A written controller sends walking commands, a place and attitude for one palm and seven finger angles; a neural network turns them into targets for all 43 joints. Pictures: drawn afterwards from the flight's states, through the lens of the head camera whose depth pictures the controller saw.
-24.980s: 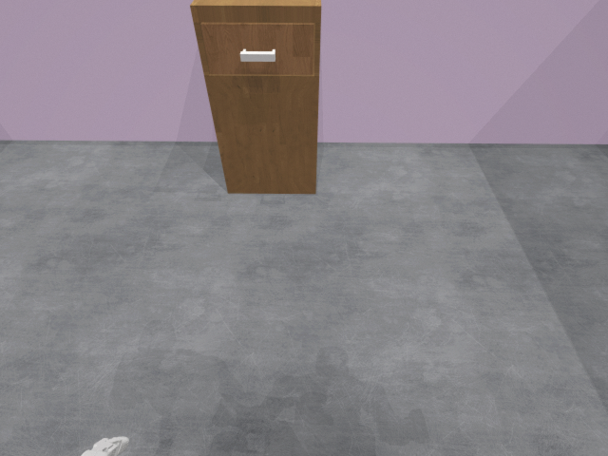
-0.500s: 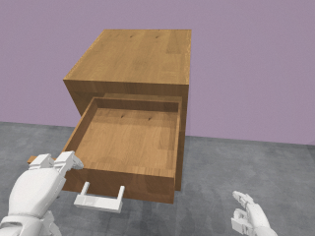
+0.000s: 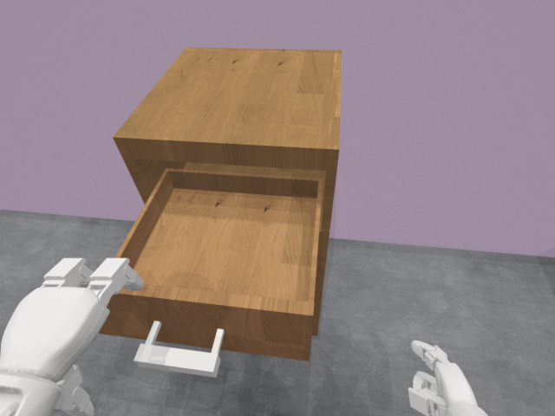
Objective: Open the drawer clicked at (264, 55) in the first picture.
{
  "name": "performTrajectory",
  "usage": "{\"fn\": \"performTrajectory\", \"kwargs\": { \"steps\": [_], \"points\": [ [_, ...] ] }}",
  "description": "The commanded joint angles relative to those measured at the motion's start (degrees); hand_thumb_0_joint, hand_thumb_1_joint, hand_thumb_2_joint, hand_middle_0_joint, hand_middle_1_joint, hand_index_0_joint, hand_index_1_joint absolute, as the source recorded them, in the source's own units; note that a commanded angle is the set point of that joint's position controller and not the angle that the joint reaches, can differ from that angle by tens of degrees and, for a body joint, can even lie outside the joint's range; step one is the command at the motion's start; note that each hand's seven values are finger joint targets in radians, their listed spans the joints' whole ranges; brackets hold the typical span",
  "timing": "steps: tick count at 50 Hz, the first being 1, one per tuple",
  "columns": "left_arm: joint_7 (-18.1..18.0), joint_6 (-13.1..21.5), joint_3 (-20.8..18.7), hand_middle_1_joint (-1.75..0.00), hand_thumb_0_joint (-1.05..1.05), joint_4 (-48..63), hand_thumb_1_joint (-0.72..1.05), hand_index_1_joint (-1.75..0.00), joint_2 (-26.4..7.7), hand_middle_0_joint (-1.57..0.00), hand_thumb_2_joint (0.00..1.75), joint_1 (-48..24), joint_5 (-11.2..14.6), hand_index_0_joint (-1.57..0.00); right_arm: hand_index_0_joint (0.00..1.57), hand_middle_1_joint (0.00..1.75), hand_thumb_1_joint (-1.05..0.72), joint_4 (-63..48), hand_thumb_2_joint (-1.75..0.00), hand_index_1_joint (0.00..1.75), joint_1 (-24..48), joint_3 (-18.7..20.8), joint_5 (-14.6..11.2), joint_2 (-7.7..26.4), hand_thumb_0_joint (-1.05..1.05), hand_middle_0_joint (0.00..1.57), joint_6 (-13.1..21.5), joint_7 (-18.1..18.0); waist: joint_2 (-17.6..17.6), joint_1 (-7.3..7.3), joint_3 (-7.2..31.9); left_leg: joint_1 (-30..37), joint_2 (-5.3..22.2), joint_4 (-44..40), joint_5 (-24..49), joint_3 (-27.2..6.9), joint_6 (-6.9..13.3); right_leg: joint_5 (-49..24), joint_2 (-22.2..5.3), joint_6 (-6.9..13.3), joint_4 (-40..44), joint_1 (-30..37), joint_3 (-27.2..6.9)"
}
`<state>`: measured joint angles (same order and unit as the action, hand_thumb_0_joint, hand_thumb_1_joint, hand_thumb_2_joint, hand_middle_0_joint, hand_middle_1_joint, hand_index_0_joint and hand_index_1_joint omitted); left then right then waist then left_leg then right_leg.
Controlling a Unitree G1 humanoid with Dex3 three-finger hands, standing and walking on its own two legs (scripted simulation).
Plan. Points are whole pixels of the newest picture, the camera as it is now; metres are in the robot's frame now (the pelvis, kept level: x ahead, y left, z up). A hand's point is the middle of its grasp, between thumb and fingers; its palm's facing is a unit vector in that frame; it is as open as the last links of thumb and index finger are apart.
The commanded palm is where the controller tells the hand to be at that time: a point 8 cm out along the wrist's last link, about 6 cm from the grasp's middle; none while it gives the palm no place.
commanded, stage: draw the hand back to the body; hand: left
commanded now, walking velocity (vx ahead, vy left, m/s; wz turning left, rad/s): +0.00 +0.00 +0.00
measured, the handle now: (182, 345) +0.22 +0.20 -0.05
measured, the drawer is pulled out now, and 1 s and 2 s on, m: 0.30 0.30 0.30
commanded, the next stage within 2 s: step back with the hand held close in 1.06 s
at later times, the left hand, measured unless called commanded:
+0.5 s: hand (105, 285) +0.20 +0.22 +0.17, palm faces +0.35 -0.84 -0.42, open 11.8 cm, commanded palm +0.14 +0.27 +0.18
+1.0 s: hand (132, 293) +0.19 +0.19 +0.16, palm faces +0.38 -0.83 -0.41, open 7.8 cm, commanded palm +0.14 +0.23 +0.19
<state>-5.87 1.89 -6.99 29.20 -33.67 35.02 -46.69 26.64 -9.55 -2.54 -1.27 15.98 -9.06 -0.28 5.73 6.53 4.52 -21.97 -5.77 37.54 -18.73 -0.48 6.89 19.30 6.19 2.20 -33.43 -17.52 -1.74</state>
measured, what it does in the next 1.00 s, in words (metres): shifts its weight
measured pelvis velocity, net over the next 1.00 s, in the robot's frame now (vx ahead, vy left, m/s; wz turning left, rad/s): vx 0.02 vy -0.05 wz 0.04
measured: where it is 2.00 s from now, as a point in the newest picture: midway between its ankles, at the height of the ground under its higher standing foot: outside the picture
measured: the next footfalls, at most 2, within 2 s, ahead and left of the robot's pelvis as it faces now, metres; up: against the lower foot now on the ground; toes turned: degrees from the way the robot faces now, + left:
none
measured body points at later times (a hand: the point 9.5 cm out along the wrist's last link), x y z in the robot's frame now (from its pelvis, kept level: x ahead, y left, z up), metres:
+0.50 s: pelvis +0.02 -0.01 +0.01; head +0.02 -0.03 +0.46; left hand +0.18 +0.27 +0.19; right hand +0.20 -0.23 -0.08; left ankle +0.00 +0.03 -0.72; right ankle -0.02 -0.11 -0.72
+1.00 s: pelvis +0.02 -0.05 +0.01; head +0.02 -0.08 +0.46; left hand +0.17 +0.23 +0.19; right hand +0.23 -0.25 -0.07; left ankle +0.00 +0.03 -0.72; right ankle -0.02 -0.11 -0.72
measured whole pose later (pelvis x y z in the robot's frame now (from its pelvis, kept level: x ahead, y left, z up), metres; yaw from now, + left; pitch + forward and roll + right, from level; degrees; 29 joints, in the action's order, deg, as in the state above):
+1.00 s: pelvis +0.02 -0.05 +0.01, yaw +2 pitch +0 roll +0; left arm -5.4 5.0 -15.9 27.4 -19.9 33.1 6.0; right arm 33.4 -9.5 -1.7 -1.9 12.6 3.0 -3.0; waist 4.2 2.6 1.9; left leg -12.0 -5.1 28.9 -16.5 -3.7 3.4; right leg 17.3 6.8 5.8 -24.7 -7.3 0.4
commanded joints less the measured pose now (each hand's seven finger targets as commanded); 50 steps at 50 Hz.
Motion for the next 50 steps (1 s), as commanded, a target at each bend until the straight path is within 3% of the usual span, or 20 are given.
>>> {"fn": "performTrajectory", "kwargs": {
  "steps": [1,2,3,4,5,6,7,8,12,16,17,21,25,28,33,37,43,45,46,50],
  "points": [
    [-4.28,0.47,-13.44,-1.2,0.0,10.67,-0.5,-1.2,-11.18,-0.3,0.3,-2.14,1.33,-0.3,0.2,0.3,-0.9,-9.44,-0.9,0.3,9.29,3.13,-0.96,5.27,0.0,0.2,2.97,-0.04,2.68,0.11,5.28,11.02,7.72,-5.73,17.6,-6.34,-6.89,-5.44,-3.58,1.26,4.38,-5.4,-0.08],
    [-3.94,0.28,-12.95,-1.2,0.0,10.37,-0.5,-1.2,-11.41,-0.3,0.3,-2.67,0.91,-0.3,0.2,0.3,-0.9,-8.99,-0.9,0.3,8.15,3.14,-0.58,5.08,0.0,0.2,2.53,0.2,1.83,0.53,6.59,11.31,7.7,-5.42,18.25,-5.95,-6.87,-5.55,-3.79,1.01,4.01,-5.32,1.31],
    [-3.7,-0.21,-11.65,-1.2,0.0,9.47,-0.5,-1.2,-9.5,-0.3,0.3,-2.28,2.27,-0.3,0.2,0.3,-0.9,-9.1,-0.9,0.3,8.19,3.53,-0.96,4.83,0.0,0.2,2.49,0.35,0.09,-0.44,5.51,11.22,7.8,-5.56,17.33,-6.01,-6.74,-5.28,-4.12,0.58,4.26,-5.78,1.45],
    [-2.48,1.78,-7.13,-1.18,0.0,6.62,-0.47,-1.18,13.01,-0.3,0.32,-4.86,42.69,-0.3,0.2,0.3,-0.9,-10.32,-0.9,0.3,3.24,3.36,-1.75,0.39,0.0,0.2,7.08,-0.57,-1.39,-6.66,2.19,19.77,9.83,-8.87,15.41,-10.67,-7.02,-4.18,-4.31,0.79,4.64,-2.39,3.62],
    [-2.6,2.95,-9.85,-1.15,0.0,6.54,-0.43,-1.15,7.32,-0.29,0.33,-3.34,44.85,-0.29,0.2,0.3,-0.9,-8.48,-0.9,0.3,3.17,3.72,-1.56,2.27,0.0,0.2,9.95,-1.29,-3.2,-5.33,1.76,20.29,12.55,-11.53,13.47,-14.18,-7.82,-1.14,-4.54,0.31,3.59,-3.48,2.29],
    [-2.68,3.31,-10.2,-1.13,0.0,5.82,-0.4,-1.13,7.76,-0.29,0.34,-1.29,45.26,-0.29,0.2,0.3,-0.9,-7.84,-0.9,0.3,4.56,3.44,-1.54,2.04,0.0,0.2,11.59,-1.44,-2.11,-4.95,0.36,20.64,12.79,-12.87,12.75,-15.21,-8.22,1.02,-4.07,0.3,3.17,-4.69,1.77],
    [-2.44,4.64,-10.92,-1.11,0.0,8.5,-0.36,-1.11,7.3,-0.29,0.36,-0.84,47.74,-0.29,0.2,0.3,-0.9,-7.32,-0.9,0.3,3.34,3.5,-1.0,2.86,0.0,0.2,11.57,-1.92,-5.36,-4.31,2.06,20.47,12.74,-14.11,13.98,-15.72,-8.87,-1.07,-4.64,-0.04,3.0,-3.77,2.52],
    [-2.22,5.25,-8.74,-1.09,0.0,12.49,-0.32,-1.09,8.2,-0.29,0.37,-2.22,49.15,-0.29,0.2,0.3,-0.9,-7.76,-0.9,0.3,4.39,3.59,-0.88,2.81,0.0,0.2,12.43,-2.28,-5.14,-4.76,2.0,19.39,12.75,-14.54,14.65,-15.22,-9.07,-2.83,-5.18,-0.36,3.2,-2.05,2.51],
    [-2.83,6.98,-10.7,-1.0,0.0,17.15,-0.18,-1.0,5.36,-0.28,0.43,-5.56,49.86,-0.28,0.2,0.3,-0.9,-5.29,-0.9,0.3,5.1,2.3,0.07,3.28,0.0,0.2,16.39,-2.86,-2.36,-3.93,-0.46,10.97,10.01,-15.78,7.84,-11.76,-8.53,-6.42,-5.43,0.61,5.81,3.24,2.14],
    [-2.65,7.32,-15.1,-0.91,0.0,17.56,-0.05,-0.91,2.16,-0.27,0.5,-5.2,50.43,-0.27,0.2,0.3,-0.9,-3.45,-0.9,0.3,4.26,2.26,-0.3,3.18,0.0,0.2,18.06,-2.73,2.3,-3.81,-0.77,10.74,9.04,-13.82,14.49,-9.73,-9.26,-9.81,-5.26,1.26,7.76,5.86,2.19],
    [-2.28,7.45,-14.86,-0.88,0.0,15.62,-0.01,-0.88,3.52,-0.26,0.51,-3.91,50.52,-0.26,0.2,0.3,-0.9,-2.66,-0.9,0.3,3.7,2.03,-0.07,2.56,0.0,0.2,17.94,-2.58,3.62,-3.77,-0.33,11.42,8.32,-12.97,16.96,-8.77,-9.32,-10.82,-5.38,1.39,8.1,5.98,2.69],
    [-0.9,7.07,-14.84,-0.8,0.0,11.73,0.13,-0.8,5.9,-0.25,0.57,-1.07,51.95,-0.25,0.2,0.3,-0.9,-2.16,-0.9,0.3,4.09,3.04,-0.38,2.32,0.0,0.2,17.12,-2.08,-0.12,-4.15,0.81,13.93,8.39,-11.26,22.93,-7.39,-8.95,-14.12,-5.36,1.0,9.24,6.05,3.02],
    [-0.24,7.32,-14.42,-0.7,0.0,12.18,0.27,-0.7,6.2,-0.25,0.63,-0.28,52.49,-0.25,0.2,0.3,-0.9,-2.6,-0.9,0.3,4.72,3.76,-0.72,2.83,0.0,0.2,16.14,-2.12,-3.54,-4.34,3.04,14.92,8.13,-10.76,22.57,-6.54,-7.94,-15.4,-5.86,0.34,9.37,6.4,2.74],
    [-0.69,7.55,-15.31,-0.64,0.0,13.97,0.37,-0.64,4.73,-0.24,0.68,-0.66,52.4,-0.24,0.2,0.3,-0.9,-2.66,-0.9,0.3,4.83,3.82,-0.82,2.99,0.0,0.2,16.26,-2.45,-2.7,-4.28,5.16,15.76,7.86,-10.69,23.27,-6.28,-7.76,-16.5,-6.17,0.2,9.52,7.23,2.28],
    [-1.37,7.39,-16.74,-0.52,0.0,13.3,0.55,-0.52,3.37,-0.22,0.75,-1.98,52.28,-0.22,0.2,0.3,-0.9,-2.31,-0.9,0.3,5.4,3.74,-1.03,2.59,0.0,0.2,16.19,-3.28,-3.4,-4.33,3.67,15.21,7.06,-10.44,21.76,-5.19,-6.71,-18.42,-6.58,0.05,10.32,7.25,1.54],
    [-1.33,7.3,-17.04,-0.43,0.0,12.12,0.69,-0.43,3.31,-0.22,0.81,-3.77,52.04,-0.22,0.2,0.3,-0.9,-1.45,-0.9,0.3,5.49,3.5,-0.78,2.48,0.0,0.2,16.08,-3.38,-0.36,-4.33,1.53,15.47,6.37,-10.09,21.36,-4.59,-6.2,-19.33,-6.64,0.06,11.28,6.07,1.3],
    [-0.58,6.85,-15.34,-0.3,0.0,9.57,0.9,-0.3,4.97,-0.2,0.9,-3.6,52.88,-0.2,0.2,0.3,-0.9,-2.33,-0.9,0.3,6.63,3.49,-0.98,2.31,0.0,0.2,15.08,-3.27,-4.75,-4.39,0.24,14.58,6.26,-10.34,18.52,-4.04,-5.07,-20.52,-7.27,-0.43,11.97,7.13,0.28],
    [-0.55,6.92,-15.8,-0.3,0.0,10.17,0.9,-0.3,4.39,-0.2,0.9,-3.87,52.82,-0.2,0.2,0.3,-0.9,-2.53,-0.9,0.3,6.75,3.4,-0.86,2.3,0.0,0.2,14.95,-3.38,-5.7,-4.21,1.67,14.96,6.01,-9.92,18.91,-3.63,-4.74,-22.45,-7.51,-0.67,12.02,8.05,-0.12],
    [-0.61,6.81,-16.42,-0.3,0.0,10.84,0.9,-0.3,3.69,-0.2,0.9,-4.7,52.93,-0.2,0.2,0.3,-0.9,-2.38,-0.9,0.3,7.19,3.41,-0.82,2.55,0.0,0.2,15.05,-3.48,-3.08,-4.05,1.74,15.09,5.83,-9.75,19.12,-3.55,-4.84,-22.99,-7.5,-0.46,12.51,8.19,-0.83],
    [-0.8,6.91,-15.89,-0.3,0.0,11.86,0.9,-0.3,3.69,-0.2,0.9,-4.56,52.88,-0.2,0.2,0.3,-0.9,-2.85,-0.9,0.3,7.24,3.12,-0.96,2.08,0.0,0.2,15.07,-3.54,-2.4,-4.16,1.73,15.48,5.89,-10.06,18.11,-3.28,-4.66,-22.36,-7.8,-0.79,12.85,8.28,-1.03]
  ]
}}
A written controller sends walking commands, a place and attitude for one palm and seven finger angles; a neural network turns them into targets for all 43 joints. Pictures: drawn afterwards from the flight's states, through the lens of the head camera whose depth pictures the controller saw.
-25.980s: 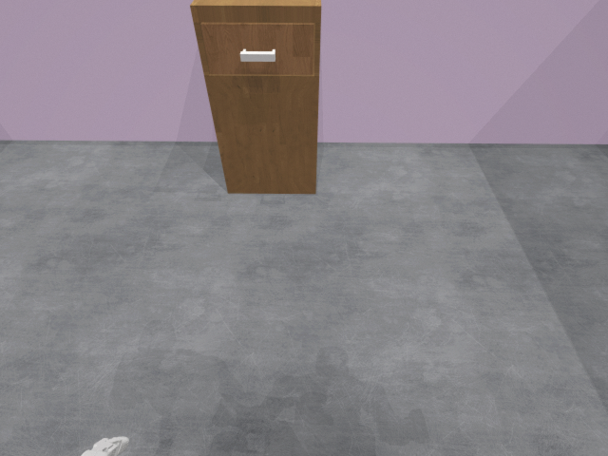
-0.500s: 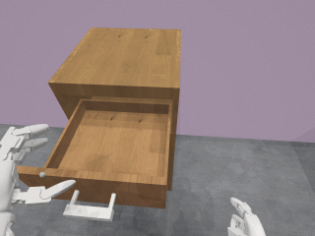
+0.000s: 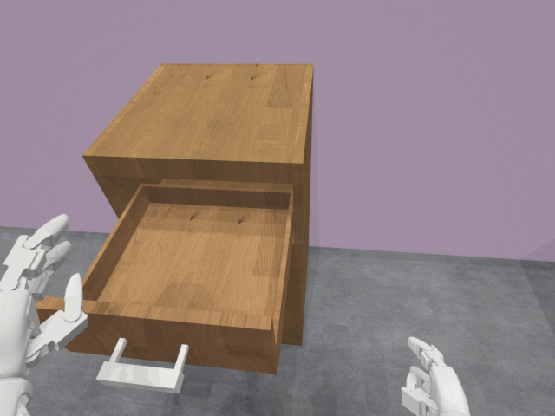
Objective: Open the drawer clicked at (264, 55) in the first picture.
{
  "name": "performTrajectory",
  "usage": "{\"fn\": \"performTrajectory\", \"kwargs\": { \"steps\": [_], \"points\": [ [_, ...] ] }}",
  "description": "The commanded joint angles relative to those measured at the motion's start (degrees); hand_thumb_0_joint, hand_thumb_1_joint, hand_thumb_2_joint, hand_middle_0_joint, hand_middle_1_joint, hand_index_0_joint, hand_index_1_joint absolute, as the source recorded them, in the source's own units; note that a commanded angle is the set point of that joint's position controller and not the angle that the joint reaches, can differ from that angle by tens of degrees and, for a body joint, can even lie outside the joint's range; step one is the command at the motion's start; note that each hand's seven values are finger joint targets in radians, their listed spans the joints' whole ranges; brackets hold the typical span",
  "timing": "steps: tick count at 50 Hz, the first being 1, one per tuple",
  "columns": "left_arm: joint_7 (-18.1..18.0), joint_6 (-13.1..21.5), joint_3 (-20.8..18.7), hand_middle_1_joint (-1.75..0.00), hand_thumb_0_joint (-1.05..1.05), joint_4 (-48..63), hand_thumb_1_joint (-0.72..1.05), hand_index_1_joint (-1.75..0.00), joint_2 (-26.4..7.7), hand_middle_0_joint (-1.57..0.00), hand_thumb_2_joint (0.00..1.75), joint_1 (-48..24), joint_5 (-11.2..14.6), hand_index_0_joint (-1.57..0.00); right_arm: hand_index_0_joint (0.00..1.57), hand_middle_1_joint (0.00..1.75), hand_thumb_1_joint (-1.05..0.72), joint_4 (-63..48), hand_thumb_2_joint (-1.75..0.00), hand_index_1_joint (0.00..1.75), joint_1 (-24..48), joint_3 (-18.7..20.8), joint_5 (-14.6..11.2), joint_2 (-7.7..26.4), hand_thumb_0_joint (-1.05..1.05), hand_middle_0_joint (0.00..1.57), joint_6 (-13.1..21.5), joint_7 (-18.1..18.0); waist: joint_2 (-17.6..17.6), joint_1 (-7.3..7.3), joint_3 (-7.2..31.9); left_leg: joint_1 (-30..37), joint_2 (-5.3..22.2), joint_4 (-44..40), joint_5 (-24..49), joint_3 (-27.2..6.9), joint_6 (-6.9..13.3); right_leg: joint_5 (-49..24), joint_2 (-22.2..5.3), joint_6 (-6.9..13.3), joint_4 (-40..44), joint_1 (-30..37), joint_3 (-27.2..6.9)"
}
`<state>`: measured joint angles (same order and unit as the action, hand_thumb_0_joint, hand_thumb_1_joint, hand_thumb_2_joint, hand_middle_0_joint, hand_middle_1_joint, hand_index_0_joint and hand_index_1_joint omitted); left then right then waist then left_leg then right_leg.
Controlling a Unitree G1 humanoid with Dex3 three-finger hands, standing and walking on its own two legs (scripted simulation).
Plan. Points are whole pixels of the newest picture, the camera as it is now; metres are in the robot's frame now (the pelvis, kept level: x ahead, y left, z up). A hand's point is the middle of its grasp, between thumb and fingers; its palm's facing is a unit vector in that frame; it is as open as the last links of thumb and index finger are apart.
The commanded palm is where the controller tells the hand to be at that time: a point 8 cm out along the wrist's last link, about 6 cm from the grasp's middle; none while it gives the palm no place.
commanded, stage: draw the hand back to the body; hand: left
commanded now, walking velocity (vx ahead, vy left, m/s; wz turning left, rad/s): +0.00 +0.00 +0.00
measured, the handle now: (146, 362) +0.21 +0.24 -0.06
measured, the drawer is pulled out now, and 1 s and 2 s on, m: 0.30 0.30 0.30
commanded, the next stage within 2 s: step back with the hand held close in 0.06 s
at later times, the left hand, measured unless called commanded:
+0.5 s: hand (92, 329) +0.17 +0.22 +0.14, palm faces +0.22 -0.83 -0.51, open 7.4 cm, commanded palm +0.11 +0.27 +0.18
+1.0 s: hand out of the picture +0.10 +0.27 +0.15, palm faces +0.32 -0.81 -0.49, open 7.4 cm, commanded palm +0.04 +0.31 +0.18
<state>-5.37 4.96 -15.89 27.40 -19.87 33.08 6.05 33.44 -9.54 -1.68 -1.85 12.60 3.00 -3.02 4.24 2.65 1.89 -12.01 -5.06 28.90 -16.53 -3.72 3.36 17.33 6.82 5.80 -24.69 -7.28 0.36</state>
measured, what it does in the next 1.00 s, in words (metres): shifts its weight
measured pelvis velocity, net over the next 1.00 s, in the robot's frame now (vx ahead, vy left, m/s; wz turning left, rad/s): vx -0.09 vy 0.03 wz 0.00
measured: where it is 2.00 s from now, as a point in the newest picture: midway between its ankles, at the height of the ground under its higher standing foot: outside the picture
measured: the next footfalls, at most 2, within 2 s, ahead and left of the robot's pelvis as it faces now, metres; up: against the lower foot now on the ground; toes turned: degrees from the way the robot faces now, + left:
right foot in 1.72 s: -0.24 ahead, -0.06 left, +0.00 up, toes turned -2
left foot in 1.98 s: -0.23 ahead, +0.15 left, +0.00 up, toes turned +1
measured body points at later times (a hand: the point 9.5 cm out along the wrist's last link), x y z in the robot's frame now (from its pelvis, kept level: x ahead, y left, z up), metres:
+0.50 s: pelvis -0.03 -0.01 +0.00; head +0.01 -0.02 +0.45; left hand +0.16 +0.26 +0.17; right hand +0.15 -0.26 -0.09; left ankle -0.02 +0.08 -0.74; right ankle -0.05 -0.05 -0.74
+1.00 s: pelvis -0.09 +0.03 -0.01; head -0.07 +0.04 +0.44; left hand +0.08 +0.31 +0.18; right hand +0.09 -0.20 -0.09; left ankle -0.02 +0.09 -0.74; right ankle -0.05 -0.05 -0.74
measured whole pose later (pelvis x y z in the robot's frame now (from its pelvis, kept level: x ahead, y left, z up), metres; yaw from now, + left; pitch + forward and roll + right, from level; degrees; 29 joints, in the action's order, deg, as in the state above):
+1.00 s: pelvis -0.09 +0.03 -0.01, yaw +0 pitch +2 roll -2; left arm -7.0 11.3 -22.1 35.5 -23.4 35.8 1.8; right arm 29.7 -11.2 -1.6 -0.9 11.8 1.5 -1.9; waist 0.1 -0.4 -0.6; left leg -26.0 -4.0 35.1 -12.6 1.2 5.4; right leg 13.5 5.0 2.7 -33.6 -22.4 1.6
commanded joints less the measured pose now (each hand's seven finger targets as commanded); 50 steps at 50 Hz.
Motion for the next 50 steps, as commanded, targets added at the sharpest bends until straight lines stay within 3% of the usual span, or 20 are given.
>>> {"fn": "performTrajectory", "kwargs": {
  "steps": [1,5,6,8,9,10,11,13,16,19,21,25,26,28,32,36,39,43,47,50],
  "points": [
    [-1.53,3.72,-7.88,-0.3,0.0,14.32,0.9,-0.3,-10.85,-0.2,0.9,-3.53,0.17,-0.2,0.2,0.3,-0.9,-9.33,-0.9,0.3,7.29,2.31,-0.24,5.7,0.0,0.2,3.14,-0.98,-0.17,-0.25,4.54,5.55,5.05,-1.1,16.22,-0.01,-1.2,-21.12,-8.27,-4.25,4.47,-2.01,-3.34],
    [-1.39,3.58,-7.05,-0.3,0.0,12.28,0.9,-0.3,-9.88,-0.2,0.9,-2.11,0.16,-0.2,0.2,0.3,-0.9,-9.28,-0.9,0.3,7.36,2.3,-0.34,5.4,0.0,0.2,2.82,-0.9,-2.45,-0.33,3.48,5.14,5.05,-1.35,15.47,0.16,-0.99,-21.89,-8.6,-4.79,4.42,-1.74,-3.36],
    [-1.44,3.56,-7.54,-0.3,0.0,12.75,0.9,-0.3,-10.07,-0.2,0.9,-2.86,0.28,-0.2,0.2,0.3,-0.9,-9.0,-0.9,0.3,7.52,2.41,-0.32,5.6,0.0,0.2,2.9,-0.97,0.06,-0.33,3.33,5.36,4.82,-1.07,15.44,0.32,-1.04,-21.86,-8.49,-4.5,4.95,-2.02,-3.68],
    [-1.47,3.63,-7.32,-0.3,0.0,10.84,0.9,-0.3,-9.62,-0.2,0.9,-1.61,0.34,-0.2,0.2,0.3,-0.9,-8.78,-0.9,0.3,7.56,2.43,-0.35,5.36,0.0,0.2,2.7,-0.93,-2.83,-0.39,2.83,4.62,4.92,-1.37,14.43,0.26,-0.84,-21.65,-8.82,-4.91,4.73,-1.57,-3.51],
    [-2.12,7.2,-18.27,-0.3,0.0,19.61,0.9,-0.3,-20.79,-0.2,0.9,-12.92,-0.79,-0.2,0.2,0.3,-0.9,-11.28,-0.9,0.3,4.55,3.2,-0.92,7.2,0.0,0.2,2.25,-0.34,-3.33,-1.26,-0.45,2.41,5.53,1.58,11.06,-2.62,0.62,-26.46,-12.94,-6.06,8.35,-5.55,-12.29],
    [-1.59,8.34,-15.19,-0.3,0.0,12.29,0.9,-0.3,-15.7,-0.2,0.9,-7.68,-1.23,-0.2,0.2,0.3,-0.9,-9.01,-0.9,0.3,4.65,3.38,-0.17,6.47,0.0,0.2,1.87,-0.06,-7.12,-2.17,-1.06,1.74,5.02,4.08,9.24,-2.39,0.6,-28.2,-14.76,-6.03,9.05,-5.69,-12.89],
    [-1.24,9.31,-15.04,-0.3,0.0,13.87,0.9,-0.3,-16.23,-0.2,0.9,-8.4,-1.62,-0.2,0.2,0.3,-0.9,-9.91,-0.9,0.3,5.63,3.52,-0.07,7.07,0.0,0.2,1.75,0.25,-6.78,-1.91,-0.95,2.0,4.54,4.76,8.53,-2.21,0.55,-31.66,-15.51,-5.97,9.02,-6.7,-14.53],
    [-0.55,9.3,-10.27,-0.3,0.0,7.76,0.9,-0.3,-9.94,-0.2,0.9,-0.92,-2.12,-0.2,0.2,0.3,-0.9,-9.62,-0.9,0.3,5.29,3.72,-0.38,6.93,0.0,0.2,0.73,0.84,-8.09,-2.45,1.5,0.9,4.74,4.39,9.55,-1.37,0.57,-34.43,-15.81,-7.06,6.07,-3.25,-10.67],
    [-0.21,9.26,-9.22,-0.3,0.0,9.02,0.9,-0.3,-8.59,-0.2,0.9,3.03,-2.17,-0.2,0.2,0.3,-0.9,-10.67,-0.9,0.3,6.67,4.5,-0.71,7.73,0.0,0.2,-0.46,1.38,-2.91,-2.17,5.37,3.27,6.0,1.41,16.32,-0.73,1.18,-35.94,-13.9,-9.88,3.14,-2.96,-8.39],
    [-0.95,8.81,-11.46,-0.3,0.0,12.8,0.9,-0.3,-11.22,-0.2,0.9,4.83,-2.41,-0.2,0.2,0.3,-0.9,-11.4,-0.9,0.3,7.03,5.13,-0.94,7.36,0.0,0.2,-1.71,1.17,-4.42,-2.38,8.85,2.41,8.05,1.47,22.33,-1.64,1.29,-34.89,-12.81,-10.31,0.19,-1.0,-7.28],
    [-1.43,8.84,-13.38,-0.3,0.0,16.16,0.9,-0.3,-13.85,-0.2,0.9,4.33,-2.38,-0.2,0.2,0.3,-0.9,-11.69,-0.9,0.3,7.29,5.2,-0.64,7.61,0.0,0.2,-2.37,0.75,-5.08,-2.52,9.46,0.65,8.1,1.43,22.43,-2.02,0.99,-34.25,-12.84,-8.98,-0.18,-0.58,-7.22],
    [-2.36,8.91,-14.13,-0.3,0.0,18.57,0.9,-0.3,-14.17,-0.2,0.9,6.05,-1.82,-0.2,0.2,0.3,-0.9,-12.19,-0.9,0.3,6.32,5.37,-0.78,6.86,0.0,0.2,-2.66,0.28,-4.27,-2.9,8.91,-2.76,7.94,2.72,17.62,-3.04,0.46,-28.2,-14.16,-7.08,0.12,-1.67,-9.55],
    [-2.61,9.12,-14.96,-0.3,0.0,20.16,0.9,-0.3,-15.59,-0.2,0.9,5.55,-1.88,-0.2,0.2,0.3,-0.9,-12.15,-0.9,0.3,6.26,5.51,-0.71,7.31,0.0,0.2,-2.56,0.13,-2.83,-3.02,9.35,-2.71,7.94,2.88,17.07,-3.11,0.23,-27.38,-14.59,-6.48,0.43,-2.33,-10.07],
    [-2.92,9.36,-14.29,-0.3,0.0,19.73,0.9,-0.3,-14.56,-0.2,0.9,6.69,-1.68,-0.2,0.2,0.3,-0.9,-12.06,-0.9,0.3,5.78,5.46,-0.86,6.83,0.0,0.2,-2.24,0.04,-1.98,-3.23,8.61,-3.53,8.34,2.87,15.59,-4.17,0.36,-22.64,-14.7,-5.71,0.62,-3.85,-10.46],
    [-3.06,9.2,-13.75,-0.3,0.0,18.42,0.9,-0.3,-13.83,-0.2,0.9,7.18,-1.65,-0.2,0.2,0.3,-0.9,-11.58,-0.9,0.3,5.87,5.4,-0.84,6.93,0.0,0.2,-1.86,-0.1,-1.19,-3.33,7.26,-5.37,10.61,-0.91,15.51,-7.37,0.93,-15.9,-12.13,-5.6,-0.87,-5.12,-8.42],
    [-3.1,9.0,-13.62,-0.3,0.0,17.53,0.9,-0.3,-13.89,-0.2,0.9,5.38,-2.0,-0.2,0.2,0.3,-0.9,-11.45,-0.9,0.3,6.46,5.15,-0.43,7.45,0.0,0.2,-1.06,-0.43,1.26,-2.93,5.31,-12.92,13.55,-6.73,9.7,-10.36,2.11,-8.6,-9.14,-5.35,-5.02,-2.37,-7.04],
    [-3.06,8.97,-12.93,-0.3,0.0,16.82,0.9,-0.3,-12.76,-0.2,0.9,4.35,-2.43,-0.2,0.2,0.3,-0.9,-11.84,-0.9,0.3,6.14,4.63,0.06,7.38,0.0,0.2,-0.5,-0.36,0.45,-2.91,3.23,-21.08,15.23,-10.42,-2.53,-12.15,3.13,-1.98,-7.92,-5.09,-7.71,0.73,-6.62],
    [-3.03,9.58,-13.27,-0.3,0.0,18.62,0.9,-0.3,-12.64,-0.2,0.9,2.37,-3.69,-0.2,0.2,0.3,-0.9,-12.51,-0.9,0.3,5.32,4.4,0.5,7.94,0.0,0.2,0.66,-0.33,-1.07,-3.1,1.72,-31.0,15.65,-13.15,-19.28,-13.81,4.43,0.8,-7.06,-5.21,-9.66,5.83,-7.27],
    [-3.05,10.14,-13.13,-0.3,0.0,20.95,0.9,-0.3,-12.33,-0.2,0.9,1.28,-4.25,-0.2,0.2,0.3,-0.9,-12.69,-0.9,0.3,3.85,4.18,0.95,8.35,0.0,0.2,1.38,0.03,-1.42,-3.44,2.5,-31.01,14.2,-10.3,-21.53,-12.22,4.03,2.4,-8.02,-4.38,-8.61,4.55,-8.71],
    [-3.27,10.69,-13.14,-0.3,0.0,22.25,0.9,-0.3,-12.47,-0.2,0.9,1.45,-3.97,-0.2,0.2,0.3,-0.9,-12.66,-0.9,0.3,3.19,4.21,0.95,8.07,0.0,0.2,1.73,0.56,-1.4,-3.67,2.66,-26.34,12.62,-5.73,-17.44,-10.1,2.99,1.93,-10.34,-3.01,-5.97,-1.69,-11.42]
  ]
}}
